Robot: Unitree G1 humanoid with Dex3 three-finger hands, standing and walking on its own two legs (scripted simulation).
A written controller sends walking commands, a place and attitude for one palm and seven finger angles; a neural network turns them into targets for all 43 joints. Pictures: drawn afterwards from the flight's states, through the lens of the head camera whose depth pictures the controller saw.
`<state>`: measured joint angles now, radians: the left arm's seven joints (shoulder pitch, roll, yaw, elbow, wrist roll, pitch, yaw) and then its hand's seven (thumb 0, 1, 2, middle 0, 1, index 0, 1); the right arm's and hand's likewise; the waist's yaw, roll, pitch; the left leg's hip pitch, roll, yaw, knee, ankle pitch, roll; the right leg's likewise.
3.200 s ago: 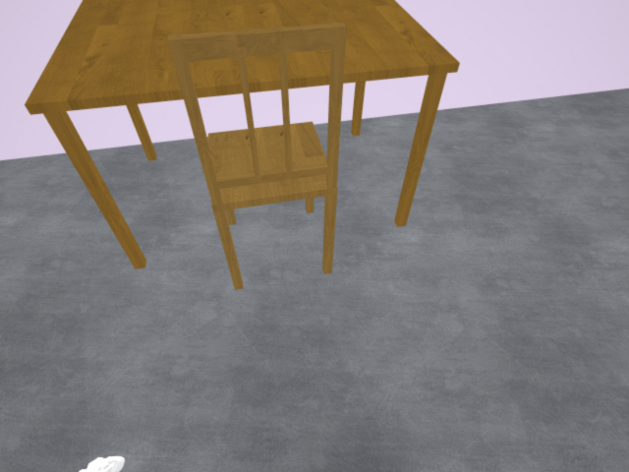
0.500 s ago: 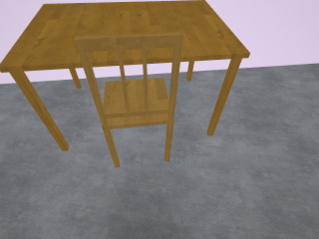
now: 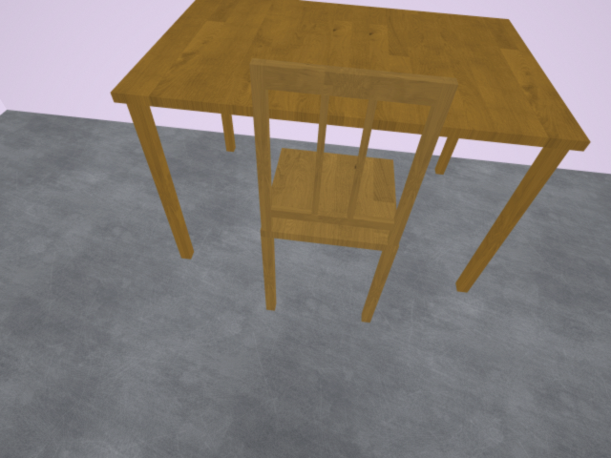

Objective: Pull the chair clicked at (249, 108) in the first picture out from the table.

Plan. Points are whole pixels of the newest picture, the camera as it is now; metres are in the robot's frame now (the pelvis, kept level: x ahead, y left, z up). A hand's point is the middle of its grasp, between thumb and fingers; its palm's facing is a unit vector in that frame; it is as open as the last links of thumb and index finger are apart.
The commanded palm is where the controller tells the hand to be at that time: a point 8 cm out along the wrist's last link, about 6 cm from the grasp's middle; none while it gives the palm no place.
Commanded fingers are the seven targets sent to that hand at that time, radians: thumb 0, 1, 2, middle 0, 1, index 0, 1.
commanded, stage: take the last steps up to it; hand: left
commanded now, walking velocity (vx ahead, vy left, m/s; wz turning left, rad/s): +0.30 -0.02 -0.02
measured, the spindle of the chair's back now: (319, 161) +0.73 +0.04 -0.06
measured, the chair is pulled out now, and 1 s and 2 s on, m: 0.00 0.00 0.00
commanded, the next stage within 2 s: come to a stop and stand still in 0.70 s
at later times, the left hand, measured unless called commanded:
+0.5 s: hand (220, 401) +0.23 +0.16 -0.17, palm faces +0.00 -0.98 -0.19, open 7.4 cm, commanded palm none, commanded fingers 0.00 0.90 0.90 -0.20 -0.30 -0.20 -0.30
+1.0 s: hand (222, 395) +0.24 +0.16 -0.18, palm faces +0.05 -0.99 -0.12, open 7.3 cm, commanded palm none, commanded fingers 0.00 0.90 0.90 -0.20 -0.30 -0.20 -0.30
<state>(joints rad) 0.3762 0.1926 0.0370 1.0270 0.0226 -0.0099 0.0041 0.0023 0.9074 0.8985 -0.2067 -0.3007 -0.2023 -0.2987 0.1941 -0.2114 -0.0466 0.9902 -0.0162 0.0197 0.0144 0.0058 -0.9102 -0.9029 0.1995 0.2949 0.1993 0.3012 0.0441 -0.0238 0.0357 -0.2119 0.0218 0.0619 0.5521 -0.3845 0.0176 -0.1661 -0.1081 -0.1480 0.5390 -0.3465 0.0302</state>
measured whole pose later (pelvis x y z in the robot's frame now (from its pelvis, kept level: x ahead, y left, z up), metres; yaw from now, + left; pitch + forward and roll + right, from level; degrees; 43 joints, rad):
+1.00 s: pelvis +0.26 +0.01 +0.01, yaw -2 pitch -2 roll +0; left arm 0.30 0.15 0.02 1.13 0.00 0.01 0.03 0.00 0.92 0.90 -0.20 -0.30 -0.20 -0.30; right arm 0.15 -0.12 0.00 1.07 -0.01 -0.03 -0.05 -0.01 -0.94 -0.90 0.20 0.30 0.20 0.30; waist 0.04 -0.07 0.05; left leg -0.24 0.00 0.12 0.47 -0.21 0.06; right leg -0.19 -0.04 -0.05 0.62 -0.44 0.00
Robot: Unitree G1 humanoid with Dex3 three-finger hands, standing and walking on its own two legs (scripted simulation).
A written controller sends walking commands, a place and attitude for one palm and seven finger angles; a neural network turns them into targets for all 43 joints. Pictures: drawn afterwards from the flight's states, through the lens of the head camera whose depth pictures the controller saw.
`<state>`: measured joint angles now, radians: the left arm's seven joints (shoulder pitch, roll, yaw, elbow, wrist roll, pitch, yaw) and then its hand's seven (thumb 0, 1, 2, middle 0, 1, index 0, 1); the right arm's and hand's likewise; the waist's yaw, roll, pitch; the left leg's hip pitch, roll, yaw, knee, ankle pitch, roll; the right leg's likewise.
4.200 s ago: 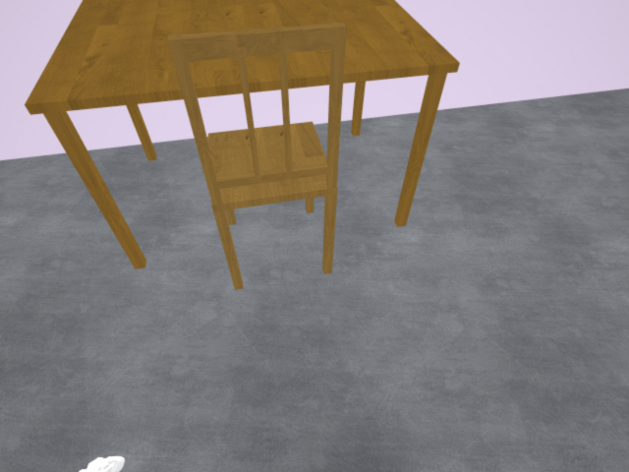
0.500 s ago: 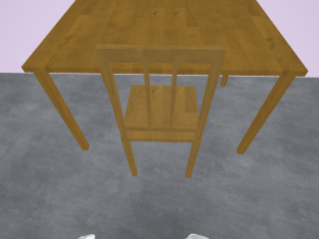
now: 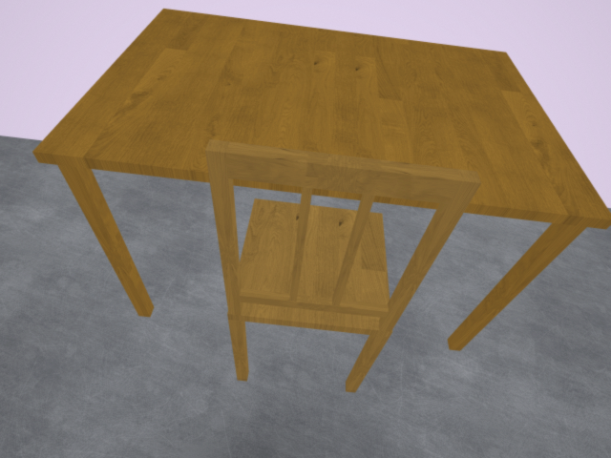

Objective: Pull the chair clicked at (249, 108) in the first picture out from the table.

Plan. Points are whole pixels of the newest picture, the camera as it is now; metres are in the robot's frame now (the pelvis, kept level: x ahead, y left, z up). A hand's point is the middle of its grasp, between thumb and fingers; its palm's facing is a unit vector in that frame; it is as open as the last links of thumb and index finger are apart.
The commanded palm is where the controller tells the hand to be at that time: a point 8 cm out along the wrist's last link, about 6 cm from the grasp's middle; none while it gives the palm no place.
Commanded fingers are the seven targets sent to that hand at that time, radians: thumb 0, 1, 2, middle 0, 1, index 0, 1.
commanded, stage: come to a stop and stand still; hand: left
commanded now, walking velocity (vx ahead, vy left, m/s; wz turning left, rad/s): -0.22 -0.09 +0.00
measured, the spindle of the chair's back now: (299, 250) +0.47 +0.05 -0.06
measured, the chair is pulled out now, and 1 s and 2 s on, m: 0.00 0.00 0.00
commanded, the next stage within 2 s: look again from close up in 1.50 s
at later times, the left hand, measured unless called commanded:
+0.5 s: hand out of the picture -0.01 +0.10 -0.17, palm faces +0.02 -0.98 -0.20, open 7.3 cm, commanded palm none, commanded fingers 0.00 0.90 0.90 -0.20 -0.30 -0.20 -0.30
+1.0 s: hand out of the picture -0.01 +0.08 -0.17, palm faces +0.08 -0.99 -0.15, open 7.3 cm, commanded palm none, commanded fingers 0.00 0.90 0.90 -0.20 -0.30 -0.20 -0.30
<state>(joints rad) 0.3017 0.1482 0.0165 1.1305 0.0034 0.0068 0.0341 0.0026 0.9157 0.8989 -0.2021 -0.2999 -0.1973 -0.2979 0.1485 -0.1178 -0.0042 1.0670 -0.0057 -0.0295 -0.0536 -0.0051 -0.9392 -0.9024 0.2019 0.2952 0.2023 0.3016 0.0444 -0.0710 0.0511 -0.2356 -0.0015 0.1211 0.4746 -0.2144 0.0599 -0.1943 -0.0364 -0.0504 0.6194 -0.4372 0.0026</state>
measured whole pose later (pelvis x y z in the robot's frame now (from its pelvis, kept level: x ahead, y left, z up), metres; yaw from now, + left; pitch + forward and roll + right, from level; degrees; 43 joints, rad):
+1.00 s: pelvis +0.01 -0.07 +0.00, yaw +1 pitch -1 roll +0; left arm 0.30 0.10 0.01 1.15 0.00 -0.01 0.03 0.00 0.91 0.90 -0.20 -0.30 -0.20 -0.30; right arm 0.27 -0.12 0.00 1.16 -0.01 0.01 -0.05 0.03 -0.94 -0.90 0.20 0.30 0.20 0.30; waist 0.01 0.00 0.05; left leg -0.20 0.05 0.01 0.42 -0.19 -0.04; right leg -0.09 0.00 -0.07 0.42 -0.31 -0.03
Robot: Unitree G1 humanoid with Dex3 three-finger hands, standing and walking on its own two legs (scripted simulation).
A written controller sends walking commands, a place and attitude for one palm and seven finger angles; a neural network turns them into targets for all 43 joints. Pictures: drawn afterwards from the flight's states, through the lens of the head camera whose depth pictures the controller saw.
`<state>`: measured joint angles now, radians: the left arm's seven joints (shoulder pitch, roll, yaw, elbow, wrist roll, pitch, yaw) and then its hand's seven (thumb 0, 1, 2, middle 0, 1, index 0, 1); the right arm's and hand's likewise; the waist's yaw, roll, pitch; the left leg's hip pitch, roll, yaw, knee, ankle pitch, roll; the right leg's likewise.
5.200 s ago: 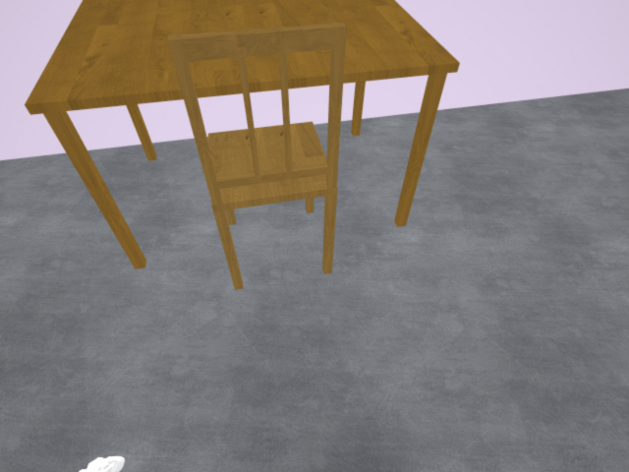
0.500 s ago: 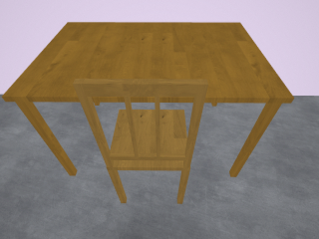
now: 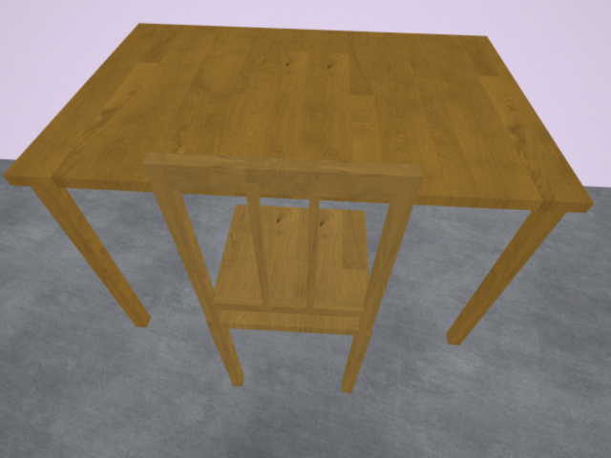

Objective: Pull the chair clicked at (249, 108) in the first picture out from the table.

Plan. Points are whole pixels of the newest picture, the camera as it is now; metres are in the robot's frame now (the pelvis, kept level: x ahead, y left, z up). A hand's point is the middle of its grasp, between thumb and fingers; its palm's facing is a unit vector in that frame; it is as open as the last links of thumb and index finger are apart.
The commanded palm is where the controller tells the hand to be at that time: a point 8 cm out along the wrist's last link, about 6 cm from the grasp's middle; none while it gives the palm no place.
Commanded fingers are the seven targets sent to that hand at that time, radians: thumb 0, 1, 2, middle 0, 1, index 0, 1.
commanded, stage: come to a stop and stand still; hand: left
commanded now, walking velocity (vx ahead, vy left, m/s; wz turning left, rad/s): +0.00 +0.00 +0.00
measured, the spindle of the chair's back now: (260, 255) +0.45 +0.12 -0.07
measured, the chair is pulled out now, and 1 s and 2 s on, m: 0.00 0.00 0.00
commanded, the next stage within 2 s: look again from close up in 0.50 s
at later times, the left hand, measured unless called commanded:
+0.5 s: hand out of the picture +0.01 +0.18 -0.18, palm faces +0.06 -0.98 -0.19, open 7.4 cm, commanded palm none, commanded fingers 0.00 0.90 0.90 -0.20 -0.30 -0.20 -0.30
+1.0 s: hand out of the picture +0.05 +0.22 -0.17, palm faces +0.02 -0.96 -0.29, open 7.4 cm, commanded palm none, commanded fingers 0.00 0.90 0.90 -0.20 -0.30 -0.20 -0.30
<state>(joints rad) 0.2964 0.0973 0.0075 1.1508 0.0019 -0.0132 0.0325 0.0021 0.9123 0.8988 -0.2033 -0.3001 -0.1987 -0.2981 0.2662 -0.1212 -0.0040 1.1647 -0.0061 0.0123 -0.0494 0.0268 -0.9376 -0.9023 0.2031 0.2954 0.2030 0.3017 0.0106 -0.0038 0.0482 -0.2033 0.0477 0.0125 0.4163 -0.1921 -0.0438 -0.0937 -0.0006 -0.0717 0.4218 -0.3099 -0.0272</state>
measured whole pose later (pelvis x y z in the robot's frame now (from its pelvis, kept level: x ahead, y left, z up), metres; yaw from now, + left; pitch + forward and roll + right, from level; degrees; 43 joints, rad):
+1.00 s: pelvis +0.01 +0.02 -0.01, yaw +0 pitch -2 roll +1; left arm 0.24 0.19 0.00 1.01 0.01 -0.02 0.05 0.00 0.91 0.90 -0.20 -0.30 -0.20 -0.30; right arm 0.16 -0.20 -0.02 1.05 -0.01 0.01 0.00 0.00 -0.91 -0.90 0.20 0.30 0.20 0.30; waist 0.00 0.03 0.08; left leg -0.23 0.01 0.03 0.52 -0.26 -0.01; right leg -0.12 -0.04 -0.06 0.52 -0.37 0.01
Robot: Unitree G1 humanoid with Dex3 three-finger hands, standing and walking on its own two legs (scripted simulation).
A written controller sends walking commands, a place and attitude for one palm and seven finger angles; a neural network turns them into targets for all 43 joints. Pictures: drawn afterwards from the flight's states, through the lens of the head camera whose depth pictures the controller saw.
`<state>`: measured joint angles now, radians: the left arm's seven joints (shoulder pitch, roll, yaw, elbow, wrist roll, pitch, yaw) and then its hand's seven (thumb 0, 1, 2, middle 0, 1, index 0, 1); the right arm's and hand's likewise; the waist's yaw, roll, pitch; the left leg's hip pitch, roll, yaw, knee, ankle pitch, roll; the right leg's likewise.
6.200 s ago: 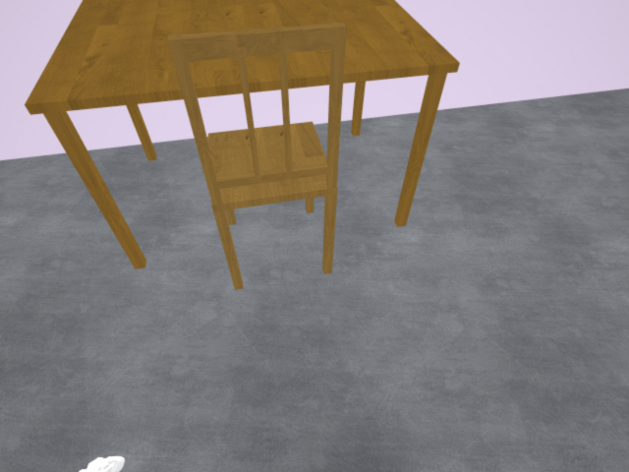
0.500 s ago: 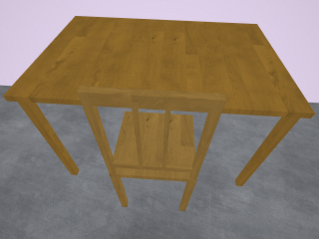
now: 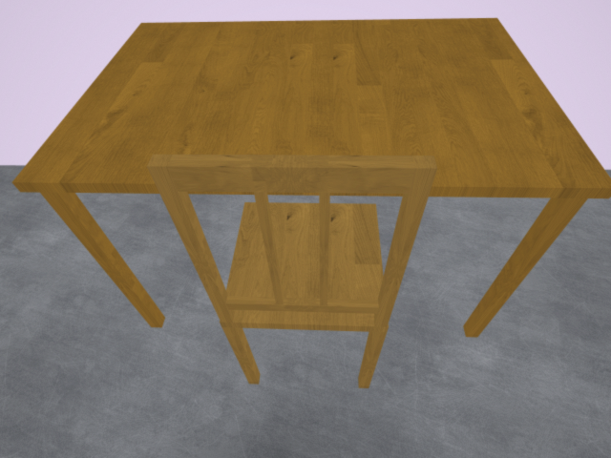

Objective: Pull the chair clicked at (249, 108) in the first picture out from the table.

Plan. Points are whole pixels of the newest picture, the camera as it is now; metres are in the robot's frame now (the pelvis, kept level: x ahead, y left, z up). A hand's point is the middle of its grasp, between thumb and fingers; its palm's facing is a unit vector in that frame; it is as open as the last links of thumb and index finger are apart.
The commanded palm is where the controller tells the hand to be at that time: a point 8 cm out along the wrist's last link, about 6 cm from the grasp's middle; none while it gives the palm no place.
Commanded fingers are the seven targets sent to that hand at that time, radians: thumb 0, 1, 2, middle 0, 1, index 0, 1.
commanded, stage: look again from close up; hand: left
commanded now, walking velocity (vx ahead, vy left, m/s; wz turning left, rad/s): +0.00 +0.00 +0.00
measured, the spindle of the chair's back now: (271, 255) +0.45 +0.10 -0.06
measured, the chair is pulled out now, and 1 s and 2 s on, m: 0.00 0.00 0.00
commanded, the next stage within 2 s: raise the hand toward the chair's back in 0.36 s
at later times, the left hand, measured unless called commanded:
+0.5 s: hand out of the picture +0.03 +0.20 -0.16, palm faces +0.07 -0.97 -0.25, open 7.4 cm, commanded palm +0.10 +0.24 -0.07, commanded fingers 0.00 0.83 0.87 -0.19 -0.29 -0.19 -0.29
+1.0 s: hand out of the picture +0.12 +0.19 -0.06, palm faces +0.10 -0.99 -0.04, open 10.2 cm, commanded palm +0.11 +0.25 -0.05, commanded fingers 0.00 0.25 0.62 -0.13 -0.20 -0.13 -0.20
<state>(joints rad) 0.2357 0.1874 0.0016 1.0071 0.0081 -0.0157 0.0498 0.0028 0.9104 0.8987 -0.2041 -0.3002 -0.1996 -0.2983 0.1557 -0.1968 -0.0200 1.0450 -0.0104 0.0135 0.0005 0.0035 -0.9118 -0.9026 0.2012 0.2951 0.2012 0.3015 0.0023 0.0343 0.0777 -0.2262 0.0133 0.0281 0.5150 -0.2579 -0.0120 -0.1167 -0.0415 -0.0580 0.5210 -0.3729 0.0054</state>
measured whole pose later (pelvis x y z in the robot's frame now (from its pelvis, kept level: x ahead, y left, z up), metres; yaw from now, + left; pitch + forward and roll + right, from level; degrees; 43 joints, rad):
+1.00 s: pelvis -0.07 -0.02 -0.11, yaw +1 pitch +13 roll -2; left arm 0.46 0.20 0.19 0.05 -0.28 -0.53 -0.29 0.01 0.47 0.71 -0.16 -0.23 -0.16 -0.23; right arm 0.14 -0.23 -0.05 0.54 0.03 -0.25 -0.09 0.01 -0.91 -0.90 0.20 0.30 0.20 0.30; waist 0.05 0.00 -0.15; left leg -1.01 0.06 -0.06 1.25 -0.46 -0.04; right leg -0.87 -0.01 -0.12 1.26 -0.61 -0.04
